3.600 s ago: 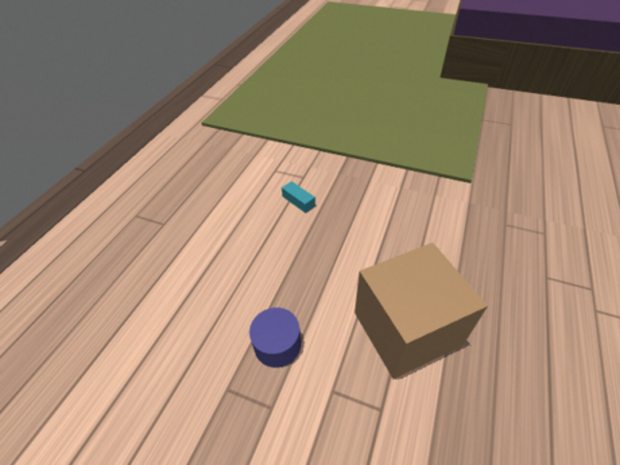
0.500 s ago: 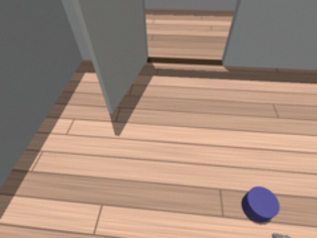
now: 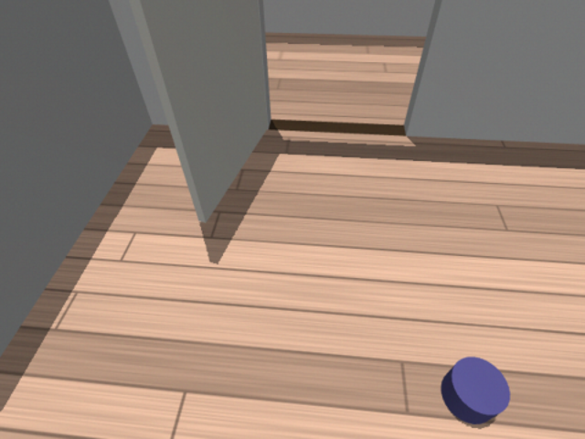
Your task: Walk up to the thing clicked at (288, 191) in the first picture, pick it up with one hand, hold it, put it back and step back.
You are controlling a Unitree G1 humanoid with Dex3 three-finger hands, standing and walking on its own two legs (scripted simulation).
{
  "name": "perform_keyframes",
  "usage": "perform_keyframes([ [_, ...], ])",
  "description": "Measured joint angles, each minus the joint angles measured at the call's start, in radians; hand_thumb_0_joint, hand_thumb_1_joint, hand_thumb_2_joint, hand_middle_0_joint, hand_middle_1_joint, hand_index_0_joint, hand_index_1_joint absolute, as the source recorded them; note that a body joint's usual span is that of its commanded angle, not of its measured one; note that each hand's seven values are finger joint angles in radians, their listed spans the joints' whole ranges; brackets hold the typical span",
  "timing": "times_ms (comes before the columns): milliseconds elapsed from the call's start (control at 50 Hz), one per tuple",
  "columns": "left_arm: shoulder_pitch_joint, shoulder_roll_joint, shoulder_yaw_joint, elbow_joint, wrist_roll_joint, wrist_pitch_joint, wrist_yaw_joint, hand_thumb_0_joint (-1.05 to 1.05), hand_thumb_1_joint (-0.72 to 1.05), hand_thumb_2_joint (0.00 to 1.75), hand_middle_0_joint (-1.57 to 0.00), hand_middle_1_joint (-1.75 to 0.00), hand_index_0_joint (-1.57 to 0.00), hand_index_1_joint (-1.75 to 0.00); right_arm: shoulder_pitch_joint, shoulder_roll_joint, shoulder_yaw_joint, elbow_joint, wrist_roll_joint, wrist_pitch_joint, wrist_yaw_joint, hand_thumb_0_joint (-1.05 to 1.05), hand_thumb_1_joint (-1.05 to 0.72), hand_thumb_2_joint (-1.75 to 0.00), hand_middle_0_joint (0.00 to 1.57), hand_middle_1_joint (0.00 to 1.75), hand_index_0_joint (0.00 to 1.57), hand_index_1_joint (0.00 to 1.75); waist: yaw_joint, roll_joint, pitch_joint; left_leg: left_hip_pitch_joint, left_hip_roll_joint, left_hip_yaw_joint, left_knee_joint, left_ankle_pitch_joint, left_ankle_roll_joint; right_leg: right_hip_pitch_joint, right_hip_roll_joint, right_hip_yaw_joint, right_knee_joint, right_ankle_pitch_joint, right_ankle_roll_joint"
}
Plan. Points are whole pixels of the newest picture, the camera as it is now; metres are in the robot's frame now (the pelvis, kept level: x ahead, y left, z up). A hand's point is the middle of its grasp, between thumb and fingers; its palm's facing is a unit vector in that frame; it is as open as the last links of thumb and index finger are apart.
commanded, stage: stand
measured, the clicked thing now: out of the picture +0.55 -1.24 -0.75
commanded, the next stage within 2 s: none
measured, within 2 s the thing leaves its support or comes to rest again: neither
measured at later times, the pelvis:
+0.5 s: pelvis +0.00 +0.00 +0.00, yaw -1 degrees
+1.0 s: pelvis +0.01 -0.01 +0.00, yaw -1 degrees
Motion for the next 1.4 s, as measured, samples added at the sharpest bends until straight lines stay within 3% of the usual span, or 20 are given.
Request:
perform_keyframes([
  [1400, 0.006, -0.012, 0.002, -0.002, 0.005, 0.002, 0.005, 0.0, 0.91, 0.9, -0.2, -0.3, -0.2, -0.3, 0.018, -0.002, 0.009, 0.012, -0.003, 0.009, -0.005, 0.01, -0.9, -0.9, 0.2, 0.3, 0.2, 0.3, -0.009, 0.014, -0.015, 0.044, 0.021, 0.016, -0.07, 0.003, -0.016, 0.025, 0.018, 0.017, -0.046, -0.001, -0.015],
])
